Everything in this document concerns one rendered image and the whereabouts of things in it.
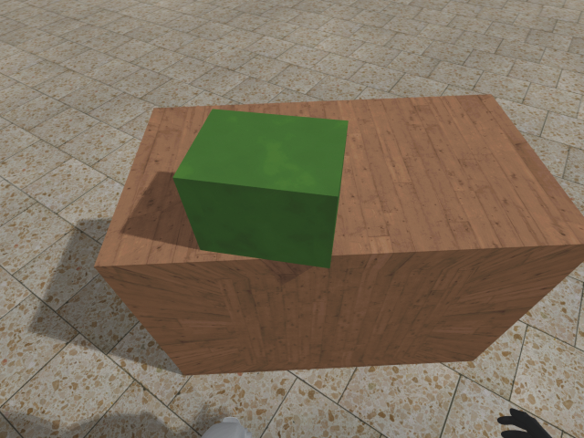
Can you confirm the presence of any pedestal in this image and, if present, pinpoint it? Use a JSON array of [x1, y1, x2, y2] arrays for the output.
[[94, 94, 584, 376]]

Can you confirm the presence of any robot left shin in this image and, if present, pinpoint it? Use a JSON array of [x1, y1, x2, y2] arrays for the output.
[[222, 417, 241, 424]]

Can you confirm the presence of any right robot hand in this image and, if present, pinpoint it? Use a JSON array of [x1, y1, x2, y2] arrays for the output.
[[497, 408, 552, 438]]

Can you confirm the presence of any carton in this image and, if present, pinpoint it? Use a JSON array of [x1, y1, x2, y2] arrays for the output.
[[173, 109, 349, 268]]

